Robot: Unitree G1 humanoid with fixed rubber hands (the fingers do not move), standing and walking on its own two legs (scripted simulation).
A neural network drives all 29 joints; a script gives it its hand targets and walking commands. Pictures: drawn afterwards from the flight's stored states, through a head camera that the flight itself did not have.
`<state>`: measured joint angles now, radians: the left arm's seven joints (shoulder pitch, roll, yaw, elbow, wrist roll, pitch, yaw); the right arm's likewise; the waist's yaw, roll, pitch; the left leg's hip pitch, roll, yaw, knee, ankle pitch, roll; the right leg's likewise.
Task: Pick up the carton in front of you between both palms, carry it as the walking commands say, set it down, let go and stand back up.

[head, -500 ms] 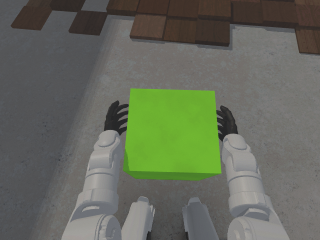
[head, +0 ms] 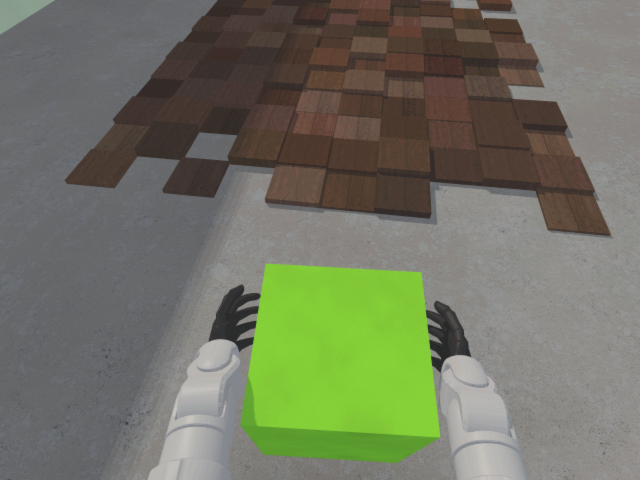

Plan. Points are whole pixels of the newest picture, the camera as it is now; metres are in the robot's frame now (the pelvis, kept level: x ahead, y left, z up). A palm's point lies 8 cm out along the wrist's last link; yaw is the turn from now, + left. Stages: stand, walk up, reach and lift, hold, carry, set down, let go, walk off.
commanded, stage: reach and lift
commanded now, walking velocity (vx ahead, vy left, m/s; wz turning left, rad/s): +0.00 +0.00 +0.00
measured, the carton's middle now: (336, 370) +0.32 +0.00 -0.09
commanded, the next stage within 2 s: hold in 1.24 s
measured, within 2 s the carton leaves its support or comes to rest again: neither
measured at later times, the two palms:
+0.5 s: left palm (209, 337) +0.29 +0.14 +0.06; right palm (476, 354) +0.28 -0.15 +0.05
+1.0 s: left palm (207, 329) +0.29 +0.15 +0.07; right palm (477, 348) +0.29 -0.15 +0.06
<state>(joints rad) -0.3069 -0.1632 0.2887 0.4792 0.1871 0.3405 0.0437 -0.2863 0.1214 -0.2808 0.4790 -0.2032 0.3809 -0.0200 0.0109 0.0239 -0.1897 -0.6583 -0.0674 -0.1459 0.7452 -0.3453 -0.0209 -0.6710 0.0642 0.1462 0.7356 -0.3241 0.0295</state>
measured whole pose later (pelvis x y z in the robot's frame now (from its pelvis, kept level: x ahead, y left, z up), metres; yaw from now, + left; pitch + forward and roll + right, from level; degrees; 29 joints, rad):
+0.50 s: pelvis -0.01 -0.01 +0.03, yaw +1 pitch -4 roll +0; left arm -0.35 -0.17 0.33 0.42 0.32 0.60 -0.02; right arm -0.32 0.17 -0.31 0.41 -0.32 0.64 0.02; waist 0.00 0.00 -0.01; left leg -0.16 -0.04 -0.16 0.45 -0.22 -0.02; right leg -0.17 0.05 0.14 0.44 -0.21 0.01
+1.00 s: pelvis +0.00 +0.00 +0.04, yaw +1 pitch -5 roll +0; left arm -0.30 -0.16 0.26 0.34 0.29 0.64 -0.01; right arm -0.27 0.15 -0.26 0.32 -0.29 0.69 0.01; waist -0.01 0.01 0.00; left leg -0.10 -0.03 -0.16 0.40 -0.21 -0.02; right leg -0.10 0.04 0.13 0.38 -0.19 0.01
